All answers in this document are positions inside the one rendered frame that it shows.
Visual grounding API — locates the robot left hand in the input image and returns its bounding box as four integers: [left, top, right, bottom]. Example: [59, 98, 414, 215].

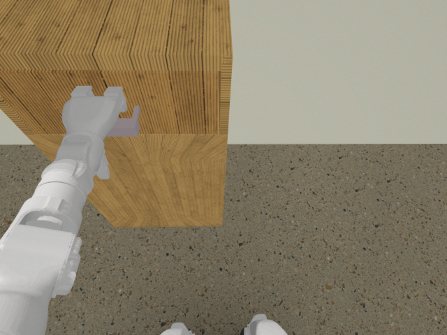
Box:
[62, 86, 127, 179]

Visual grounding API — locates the handle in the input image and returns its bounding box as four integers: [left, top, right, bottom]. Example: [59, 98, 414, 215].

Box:
[106, 105, 140, 137]

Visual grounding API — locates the robot right thigh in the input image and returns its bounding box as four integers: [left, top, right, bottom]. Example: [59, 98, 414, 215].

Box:
[244, 320, 288, 335]

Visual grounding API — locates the drawer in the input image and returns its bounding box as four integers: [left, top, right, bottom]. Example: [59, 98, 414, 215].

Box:
[0, 70, 219, 134]

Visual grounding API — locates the robot left shin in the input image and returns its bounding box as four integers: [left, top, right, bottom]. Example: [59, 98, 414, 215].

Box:
[171, 322, 186, 329]

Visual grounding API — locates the cabinet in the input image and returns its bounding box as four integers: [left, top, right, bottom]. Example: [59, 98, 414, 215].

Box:
[0, 0, 233, 228]

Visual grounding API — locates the robot left upper arm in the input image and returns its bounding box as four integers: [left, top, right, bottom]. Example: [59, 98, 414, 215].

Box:
[0, 224, 82, 335]

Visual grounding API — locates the left robot forearm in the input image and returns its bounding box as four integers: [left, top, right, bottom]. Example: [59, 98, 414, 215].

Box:
[0, 130, 104, 256]

